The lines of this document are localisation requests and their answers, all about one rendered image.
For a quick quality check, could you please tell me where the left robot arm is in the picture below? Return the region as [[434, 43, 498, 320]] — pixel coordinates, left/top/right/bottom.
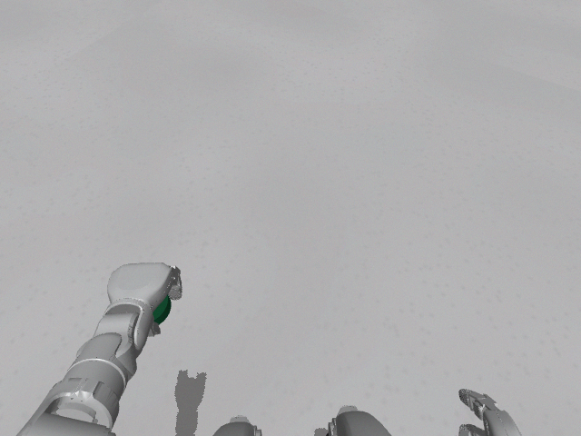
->
[[16, 299, 153, 436]]

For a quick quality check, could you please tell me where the right robot hand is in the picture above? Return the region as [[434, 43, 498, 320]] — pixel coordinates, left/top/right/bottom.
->
[[458, 389, 522, 436]]

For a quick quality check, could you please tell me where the tin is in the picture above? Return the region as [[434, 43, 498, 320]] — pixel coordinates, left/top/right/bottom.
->
[[153, 295, 172, 324]]

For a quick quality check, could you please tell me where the left robot hand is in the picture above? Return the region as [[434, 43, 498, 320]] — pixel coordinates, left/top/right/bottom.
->
[[107, 263, 182, 337]]

